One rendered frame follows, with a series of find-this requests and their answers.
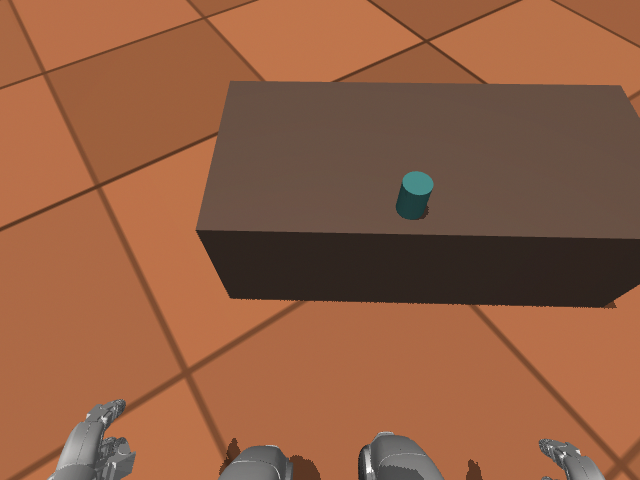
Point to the left robot hand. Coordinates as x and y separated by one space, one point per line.
111 458

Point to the left robot arm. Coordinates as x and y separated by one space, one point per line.
74 472

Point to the right robot hand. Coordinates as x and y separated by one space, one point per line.
568 458

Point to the can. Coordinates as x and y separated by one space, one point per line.
414 194

